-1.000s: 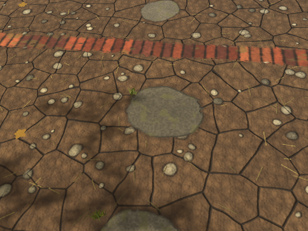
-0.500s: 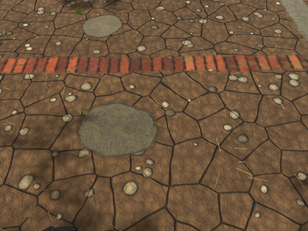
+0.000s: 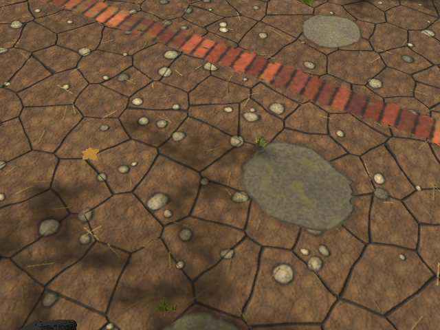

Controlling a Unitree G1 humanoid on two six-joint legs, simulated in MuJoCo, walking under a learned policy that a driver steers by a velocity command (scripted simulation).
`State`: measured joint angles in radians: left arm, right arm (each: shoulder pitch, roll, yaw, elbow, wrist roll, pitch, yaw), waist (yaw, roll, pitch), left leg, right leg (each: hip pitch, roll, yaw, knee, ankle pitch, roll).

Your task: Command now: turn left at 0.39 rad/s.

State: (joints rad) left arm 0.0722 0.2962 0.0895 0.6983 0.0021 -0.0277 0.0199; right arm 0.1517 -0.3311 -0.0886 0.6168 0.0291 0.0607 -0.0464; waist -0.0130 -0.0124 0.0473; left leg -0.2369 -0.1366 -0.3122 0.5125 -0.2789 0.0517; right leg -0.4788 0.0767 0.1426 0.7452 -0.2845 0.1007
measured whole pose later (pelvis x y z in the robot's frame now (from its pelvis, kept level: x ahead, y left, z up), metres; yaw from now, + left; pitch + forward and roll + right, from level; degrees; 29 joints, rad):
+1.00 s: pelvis +0.03 -0.03 -0.01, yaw -31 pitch +2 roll +0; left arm 0.09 0.25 0.03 0.59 -0.01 0.03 0.01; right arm 0.28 -0.32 -0.05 0.78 0.03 -0.01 0.02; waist -0.07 0.02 0.04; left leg -0.25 0.06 0.11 0.72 -0.50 0.02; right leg -0.28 -0.02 -0.04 0.53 -0.27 -0.01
